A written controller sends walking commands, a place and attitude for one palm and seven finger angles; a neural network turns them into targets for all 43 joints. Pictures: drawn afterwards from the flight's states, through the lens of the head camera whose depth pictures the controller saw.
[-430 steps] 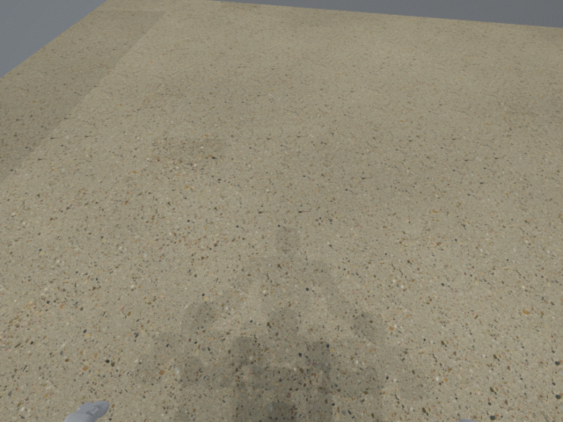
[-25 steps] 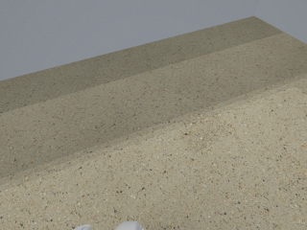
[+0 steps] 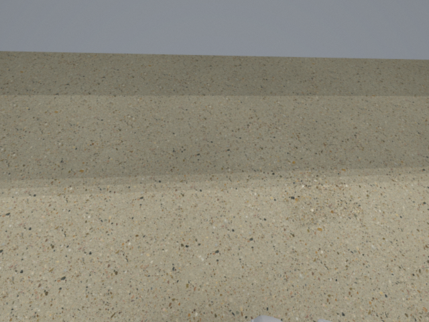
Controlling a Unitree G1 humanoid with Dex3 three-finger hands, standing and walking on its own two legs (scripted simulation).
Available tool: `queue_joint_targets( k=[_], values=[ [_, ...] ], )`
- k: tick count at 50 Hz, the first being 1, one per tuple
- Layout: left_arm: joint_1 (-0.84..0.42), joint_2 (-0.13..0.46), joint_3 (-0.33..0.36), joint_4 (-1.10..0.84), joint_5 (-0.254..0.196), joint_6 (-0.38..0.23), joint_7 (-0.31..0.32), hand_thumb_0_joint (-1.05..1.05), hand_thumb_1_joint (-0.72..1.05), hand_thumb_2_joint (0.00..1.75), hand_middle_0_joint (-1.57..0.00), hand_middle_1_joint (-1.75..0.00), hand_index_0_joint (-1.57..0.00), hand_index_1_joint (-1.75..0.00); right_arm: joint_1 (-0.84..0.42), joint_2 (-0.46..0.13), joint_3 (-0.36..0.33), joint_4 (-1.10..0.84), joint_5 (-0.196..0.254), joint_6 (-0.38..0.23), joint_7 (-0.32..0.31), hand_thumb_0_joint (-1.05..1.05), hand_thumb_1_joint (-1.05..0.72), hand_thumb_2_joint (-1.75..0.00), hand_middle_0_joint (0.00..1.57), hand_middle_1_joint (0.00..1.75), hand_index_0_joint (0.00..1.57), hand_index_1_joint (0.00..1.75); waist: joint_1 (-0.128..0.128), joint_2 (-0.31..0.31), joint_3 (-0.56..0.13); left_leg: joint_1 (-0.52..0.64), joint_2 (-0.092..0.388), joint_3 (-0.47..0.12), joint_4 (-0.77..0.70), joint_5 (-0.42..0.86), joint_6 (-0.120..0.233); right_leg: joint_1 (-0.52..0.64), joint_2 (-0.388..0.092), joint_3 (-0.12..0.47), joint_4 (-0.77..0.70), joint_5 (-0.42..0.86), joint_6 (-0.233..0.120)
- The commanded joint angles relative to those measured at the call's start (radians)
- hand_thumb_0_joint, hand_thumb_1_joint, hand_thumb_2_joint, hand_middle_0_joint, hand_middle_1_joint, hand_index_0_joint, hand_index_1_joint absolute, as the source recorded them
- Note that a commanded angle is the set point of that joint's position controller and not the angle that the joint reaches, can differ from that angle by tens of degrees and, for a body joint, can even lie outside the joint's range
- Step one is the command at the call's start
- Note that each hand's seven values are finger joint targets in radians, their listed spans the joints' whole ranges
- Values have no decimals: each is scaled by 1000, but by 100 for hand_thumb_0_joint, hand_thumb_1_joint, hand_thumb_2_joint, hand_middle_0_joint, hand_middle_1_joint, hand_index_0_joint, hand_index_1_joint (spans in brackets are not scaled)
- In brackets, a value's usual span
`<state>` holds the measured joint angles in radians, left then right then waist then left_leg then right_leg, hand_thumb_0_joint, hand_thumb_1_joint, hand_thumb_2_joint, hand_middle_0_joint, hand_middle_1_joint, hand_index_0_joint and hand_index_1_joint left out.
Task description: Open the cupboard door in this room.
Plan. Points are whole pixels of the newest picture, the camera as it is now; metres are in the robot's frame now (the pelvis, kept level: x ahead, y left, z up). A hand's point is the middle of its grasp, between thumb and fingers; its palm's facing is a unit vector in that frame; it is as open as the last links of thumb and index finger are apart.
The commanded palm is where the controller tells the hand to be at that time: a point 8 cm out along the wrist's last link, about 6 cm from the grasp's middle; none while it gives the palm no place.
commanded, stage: turn or walk to find it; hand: left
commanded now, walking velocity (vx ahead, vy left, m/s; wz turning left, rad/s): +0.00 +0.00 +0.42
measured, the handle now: out of the picture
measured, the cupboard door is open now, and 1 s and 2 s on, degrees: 0 0 0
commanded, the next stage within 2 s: none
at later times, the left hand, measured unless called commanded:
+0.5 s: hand out of the picture +0.02 +0.16 -0.15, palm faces +0.22 -0.94 -0.26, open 7.4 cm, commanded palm none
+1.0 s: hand out of the picture -0.06 +0.21 -0.16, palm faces +0.45 -0.85 -0.27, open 7.4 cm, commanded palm none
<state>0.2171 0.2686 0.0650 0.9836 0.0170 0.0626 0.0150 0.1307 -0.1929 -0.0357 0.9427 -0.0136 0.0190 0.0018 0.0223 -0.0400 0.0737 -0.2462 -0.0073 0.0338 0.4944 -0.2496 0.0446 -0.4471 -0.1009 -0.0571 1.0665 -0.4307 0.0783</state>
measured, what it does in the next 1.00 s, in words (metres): steps on the spot, turning left: right foot, then left foot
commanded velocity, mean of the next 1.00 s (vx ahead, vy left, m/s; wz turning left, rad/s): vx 0.00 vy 0.00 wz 0.42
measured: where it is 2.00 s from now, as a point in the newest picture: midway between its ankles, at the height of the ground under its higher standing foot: outside the picture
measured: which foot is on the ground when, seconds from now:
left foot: down 0.00-0.28, up 0.30-0.66, down 0.68-1.00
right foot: up 0.00-0.26, down 0.28-0.70, up 0.72-1.00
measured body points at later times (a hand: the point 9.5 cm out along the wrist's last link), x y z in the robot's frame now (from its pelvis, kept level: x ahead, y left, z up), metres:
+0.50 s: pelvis -0.02 -0.05 +0.00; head +0.01 -0.07 +0.45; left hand +0.01 +0.20 -0.13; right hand +0.07 -0.30 -0.16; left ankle -0.07 +0.09 -0.66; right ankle -0.01 -0.15 -0.74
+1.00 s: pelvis -0.04 -0.02 +0.00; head -0.01 +0.00 +0.45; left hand -0.08 +0.26 -0.14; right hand +0.14 -0.20 -0.14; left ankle -0.07 +0.09 -0.74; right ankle +0.01 -0.15 -0.69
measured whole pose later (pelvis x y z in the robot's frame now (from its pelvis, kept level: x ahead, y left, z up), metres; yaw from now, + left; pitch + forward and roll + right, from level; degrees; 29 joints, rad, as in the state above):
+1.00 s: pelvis -0.04 -0.02 +0.00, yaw +25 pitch +0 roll +0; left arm 0.17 0.25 0.06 0.95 0.01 0.06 0.02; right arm 0.16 -0.19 -0.04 0.94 -0.02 0.02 0.01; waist 0.00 -0.02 0.06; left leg -0.24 -0.01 -0.02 0.46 -0.22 0.01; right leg -0.41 -0.08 -0.04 0.93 -0.44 0.09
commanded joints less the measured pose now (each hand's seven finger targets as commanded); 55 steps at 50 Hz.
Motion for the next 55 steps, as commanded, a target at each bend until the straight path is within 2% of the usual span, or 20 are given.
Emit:
queue_joint_targets(
  k=[1, 7, 10, 12, 13, 14, 15, 17, 19, 28, 32, 33, 34, 35, 37, 39, 41, 51, 54, 55],
  values=[
    [-21, 48, 9, -91, -1, -29, -1, 0, 90, 90, -20, -30, -20, -30, 76, -204, -53, -40, -4, -14, -18, 0, -90, -90, 20, 30, 20, 30, -44, 157, -106, 153, 243, -253, -170, 425, 124, -62, 5, 33, -46, 16, 12],
    [-67, 29, 3, -131, -7, -35, 5, 0, 90, 90, -20, -30, -20, -30, 90, -209, -66, -46, -13, -3, -14, 0, -90, -90, 20, 30, 20, 30, -57, 196, -114, 112, 235, -338, -139, 421, 135, 30, 41, 33, -247, -28, 0],
    [-12, 32, 5, -123, -11, -43, 8, 0, 90, 90, -20, -30, -20, -30, 67, -208, -72, -55, -13, 3, -10, 0, -90, -90, 20, 30, 20, 30, -30, 206, -122, 38, 205, -356, -106, 394, 114, 160, 72, 14, -421, 51, -13],
    [58, 54, 13, -106, -9, -56, 13, 0, 90, 90, -20, -30, -20, -30, 53, -183, -72, -66, -4, 4, -6, 0, -90, -90, 20, 30, 20, 30, 10, 135, -138, -93, 140, -328, -29, 244, 51, 353, 45, 21, -663, 222, -20],
    [77, 118, 24, -110, 3, -65, 19, 0, 90, 90, -20, -30, -20, -30, 68, -133, -64, -75, 5, 4, 0, 0, -90, -90, 20, 30, 20, 30, 17, -36, -147, -239, 52, -238, 104, 39, -9, 464, -116, 176, -760, 183, -68],
    [71, 187, 36, -120, 13, -68, 21, 0, 90, 90, -20, -30, -20, -30, 61, -87, -56, -102, 4, 3, 2, 0, -90, -90, 20, 30, 20, 30, 22, -248, -110, -362, -71, -88, 323, -276, -68, 444, -343, 388, -809, 248, -182],
    [59, 181, 42, -136, 4, -65, 25, 0, 90, 90, -20, -30, -20, -30, 31, -137, -71, -105, -7, 21, -1, 0, -90, -90, 20, 30, 20, 30, 34, -210, -92, -329, -29, -126, 510, -325, -66, 297, -394, 395, -831, 231, -241],
    [-51, 125, 27, -154, 2, -65, 22, 0, 90, 90, -20, -30, -20, -30, 57, -132, -76, -61, -10, 36, 9, 0, -90, -90, 20, 30, 20, 30, -27, -106, -14, -327, 4, -128, 699, -210, -68, 193, -278, 257, -820, 180, -214],
    [-92, 85, 13, -163, 3, -71, 20, 0, 90, 90, -20, -30, -20, -30, 113, -118, -71, -31, -12, 40, 17, 0, -90, -90, 20, 30, 20, 30, -55, -105, -17, -306, 20, -89, 740, -122, -89, 191, -212, 117, -785, 259, -183],
    [73, 145, 30, -86, 15, -67, 17, 0, 90, 90, -20, -30, -20, -30, -3, -86, -40, -47, 3, 22, 13, 0, -90, -90, 20, 30, 20, 30, 29, -154, -85, -203, 28, 20, 331, -227, -108, 382, -247, 34, -660, 660, -217],
    [45, 154, 37, -72, 5, -56, 15, 0, 90, 90, -20, -30, -20, -30, 81, -105, -38, -25, 4, 6, 8, 0, -90, -90, 20, 30, 20, 30, -21, -143, -130, 4, 19, 64, 1, -14, -88, 332, -225, -44, -525, 633, -140],
    [49, 132, 33, -80, -4, -49, 12, 0, 90, 90, -20, -30, -20, -30, 111, -151, -47, -20, 1, -4, 9, 0, -90, -90, 20, 30, 20, 30, -41, -38, -150, 144, 71, 6, -97, 136, -66, 216, -189, -82, -419, 504, -88],
    [66, 70, 24, -108, -9, -42, 6, 0, 90, 90, -20, -30, -20, -30, 142, -250, -69, -25, -7, -12, 7, 0, -90, -90, 20, 30, 20, 30, -54, 249, -175, 283, 302, -295, -115, 439, 38, -22, -66, -134, -235, 106, -14],
    [0, 39, 2, -139, 0, -38, 7, 0, 90, 90, -20, -30, -20, -30, 197, -296, -77, -14, -3, -4, 4, 0, -90, -90, 20, 30, 20, 30, -86, 303, -155, 237, 417, -356, -139, 601, 127, -70, -22, -82, -79, -224, -6],
    [-78, 52, 11, -126, -4, -25, 12, 0, 90, 90, -20, -30, -20, -30, 162, -253, -68, -3, -8, -7, -19, 0, -90, -90, 20, 30, 20, 30, -89, 314, -103, 143, 351, -338, -156, 499, 135, -108, -25, 28, 50, -144, -11],
    [-38, 54, 15, -92, -3, -29, 0, 0, 90, 90, -20, -30, -20, -30, 64, -207, -49, -30, -9, -11, -22, 0, -90, -90, 20, 30, 20, 30, -37, 221, -72, 110, 271, -243, -153, 475, 110, -88, -22, 30, 63, -26, -5],
    [-12, 51, 13, -76, -3, -31, -5, 0, 90, 90, -20, -30, -20, -30, 55, -205, -49, -38, -5, -17, -21, 0, -90, -90, 20, 30, 20, 30, -32, 187, -106, 142, 247, -208, -149, 497, 107, -71, -13, 27, 36, 7, 3],
    [-34, 28, 3, -121, -11, -38, 4, 0, 90, 90, -20, -30, -20, -30, 59, -216, -70, -55, -14, 1, -12, 0, -90, -90, 20, 30, 20, 30, -43, 213, -107, 83, 233, -319, -124, 421, 122, 81, 49, 15, -313, -14, -4],
    [65, 42, 10, -101, -11, -55, 6, 0, 90, 90, -20, -30, -20, -30, 33, -204, -72, -66, -6, 6, -8, 0, -90, -90, 20, 30, 20, 30, 6, 177, -132, -26, 167, -300, -34, 327, 63, 285, 62, -8, -607, 202, -12],
    [96, 90, 17, -98, -3, -66, 11, 0, 90, 90, -20, -30, -20, -30, 43, -167, -71, -69, 2, 4, -2, 0, -90, -90, 20, 30, 20, 30, 18, 76, -140, -126, 109, -261, 49, 180, 12, 404, -15, 64, -718, 261, -30]
  ],
)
